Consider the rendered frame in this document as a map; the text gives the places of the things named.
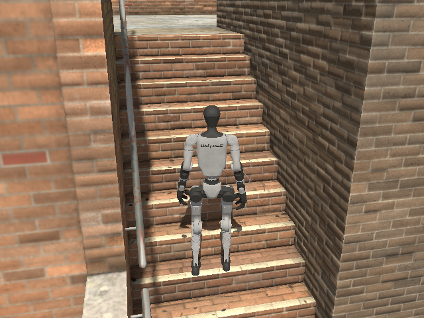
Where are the stairs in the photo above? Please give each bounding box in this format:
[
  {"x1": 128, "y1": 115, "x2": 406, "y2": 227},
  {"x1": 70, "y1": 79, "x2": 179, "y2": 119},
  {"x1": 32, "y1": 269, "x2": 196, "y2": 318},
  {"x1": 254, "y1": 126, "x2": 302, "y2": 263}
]
[{"x1": 115, "y1": 35, "x2": 316, "y2": 318}]

